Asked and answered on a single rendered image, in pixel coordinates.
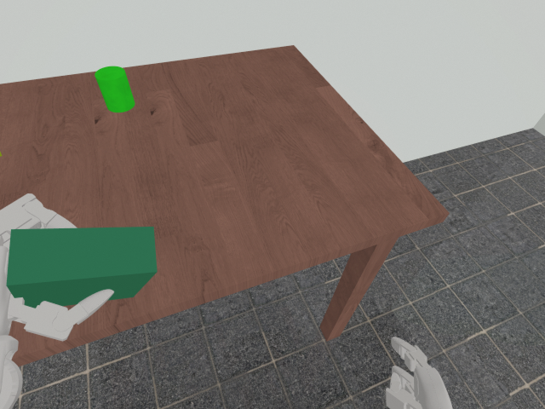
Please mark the table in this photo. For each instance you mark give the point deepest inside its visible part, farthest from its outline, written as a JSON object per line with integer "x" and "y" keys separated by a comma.
{"x": 250, "y": 167}

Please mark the left robot forearm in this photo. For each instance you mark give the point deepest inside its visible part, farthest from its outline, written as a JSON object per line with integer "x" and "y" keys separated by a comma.
{"x": 10, "y": 375}

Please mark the left robot hand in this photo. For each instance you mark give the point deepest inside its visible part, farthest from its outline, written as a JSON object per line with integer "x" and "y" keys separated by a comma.
{"x": 47, "y": 319}

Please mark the right robot hand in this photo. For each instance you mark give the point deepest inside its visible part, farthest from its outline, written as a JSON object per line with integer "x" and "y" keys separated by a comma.
{"x": 426, "y": 390}

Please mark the sponge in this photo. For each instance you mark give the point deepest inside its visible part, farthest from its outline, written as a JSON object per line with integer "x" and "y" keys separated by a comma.
{"x": 65, "y": 265}

